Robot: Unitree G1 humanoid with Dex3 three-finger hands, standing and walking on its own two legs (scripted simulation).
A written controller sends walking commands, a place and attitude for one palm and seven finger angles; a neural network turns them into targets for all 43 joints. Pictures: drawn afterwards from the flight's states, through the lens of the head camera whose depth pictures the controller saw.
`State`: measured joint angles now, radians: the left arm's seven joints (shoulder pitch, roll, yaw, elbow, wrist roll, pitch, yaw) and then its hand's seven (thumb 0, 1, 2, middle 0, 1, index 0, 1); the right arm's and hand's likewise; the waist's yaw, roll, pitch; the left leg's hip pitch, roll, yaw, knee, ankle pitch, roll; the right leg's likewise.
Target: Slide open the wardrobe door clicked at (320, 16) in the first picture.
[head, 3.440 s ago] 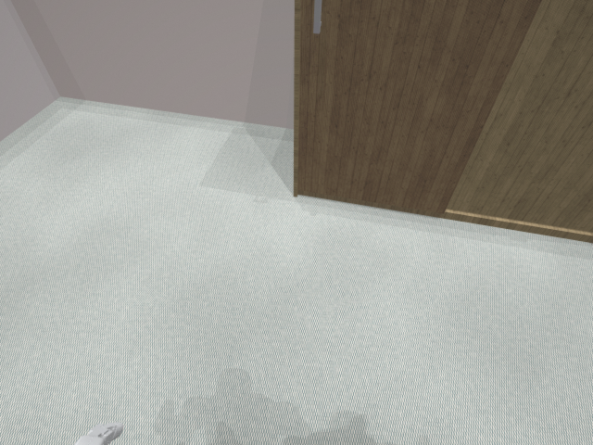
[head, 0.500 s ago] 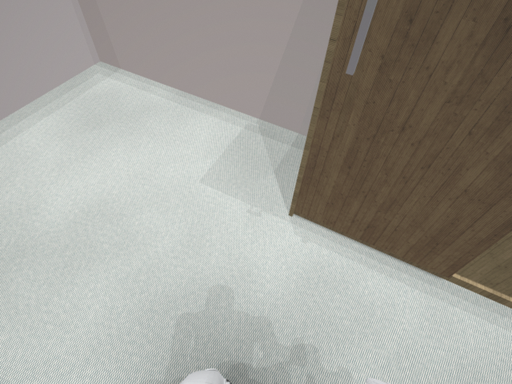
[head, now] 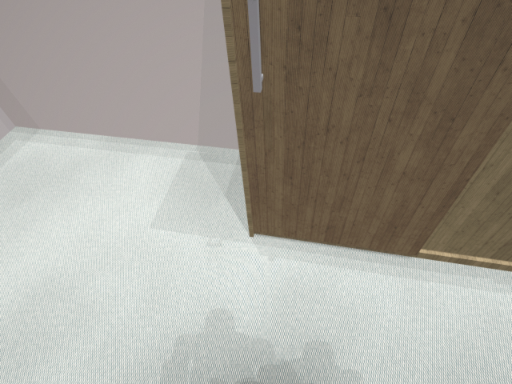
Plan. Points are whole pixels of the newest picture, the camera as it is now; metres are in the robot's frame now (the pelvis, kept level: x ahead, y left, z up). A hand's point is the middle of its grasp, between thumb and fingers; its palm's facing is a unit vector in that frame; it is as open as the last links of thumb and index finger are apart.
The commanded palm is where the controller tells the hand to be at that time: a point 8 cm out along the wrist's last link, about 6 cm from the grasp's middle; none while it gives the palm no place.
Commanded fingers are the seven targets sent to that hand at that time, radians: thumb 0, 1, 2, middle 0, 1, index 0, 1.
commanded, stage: turn to face it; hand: left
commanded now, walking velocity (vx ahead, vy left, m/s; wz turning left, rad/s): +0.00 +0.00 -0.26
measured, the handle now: (257, 44) +0.79 +0.03 +0.15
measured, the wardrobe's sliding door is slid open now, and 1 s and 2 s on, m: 0.00 0.00 0.00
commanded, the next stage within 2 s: take the last steps up to it in 0.18 s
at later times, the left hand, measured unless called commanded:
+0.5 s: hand out of the picture +0.08 +0.20 -0.16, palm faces -0.07 -0.98 -0.16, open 7.4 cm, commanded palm none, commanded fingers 0.00 0.90 0.90 -0.20 -0.30 -0.20 -0.30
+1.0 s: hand (209, 336) +0.23 +0.11 -0.14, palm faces -0.08 -0.97 -0.23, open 7.2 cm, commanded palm none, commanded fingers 0.00 0.90 0.90 -0.20 -0.30 -0.20 -0.30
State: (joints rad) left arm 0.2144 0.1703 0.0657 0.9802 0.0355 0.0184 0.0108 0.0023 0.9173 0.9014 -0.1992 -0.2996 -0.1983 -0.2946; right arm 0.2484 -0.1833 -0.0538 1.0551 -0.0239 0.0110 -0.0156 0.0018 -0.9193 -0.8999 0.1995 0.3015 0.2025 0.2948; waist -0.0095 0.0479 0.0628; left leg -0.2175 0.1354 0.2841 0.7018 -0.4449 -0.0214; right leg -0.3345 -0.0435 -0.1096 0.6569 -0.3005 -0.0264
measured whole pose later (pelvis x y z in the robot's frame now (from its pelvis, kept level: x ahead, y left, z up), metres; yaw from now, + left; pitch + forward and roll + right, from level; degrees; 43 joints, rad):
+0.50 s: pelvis +0.02 +0.02 +0.02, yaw -7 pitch +0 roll -2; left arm 0.25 0.20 0.08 1.03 0.03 0.05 -0.01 0.00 0.91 0.90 -0.20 -0.30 -0.20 -0.30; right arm 0.29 -0.15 -0.02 1.01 -0.03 -0.02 -0.02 0.00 -0.91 -0.90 0.20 0.30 0.20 0.29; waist -0.01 -0.03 -0.01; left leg -0.17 0.05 0.08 0.48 -0.30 0.01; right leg -0.42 0.03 -0.02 0.87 -0.39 -0.01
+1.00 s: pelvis +0.14 -0.06 +0.02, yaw -8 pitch -1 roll +0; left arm 0.21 0.15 0.06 1.03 0.02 -0.07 0.02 -0.02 0.94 0.90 -0.20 -0.30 -0.20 -0.30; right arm 0.38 -0.16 -0.05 1.14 -0.02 -0.01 0.00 0.01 -0.91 -0.90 0.20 0.30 0.20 0.29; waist -0.02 0.03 0.04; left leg -0.43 0.11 0.08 1.10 -0.36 -0.01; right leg -0.20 -0.03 -0.18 0.47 -0.26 -0.05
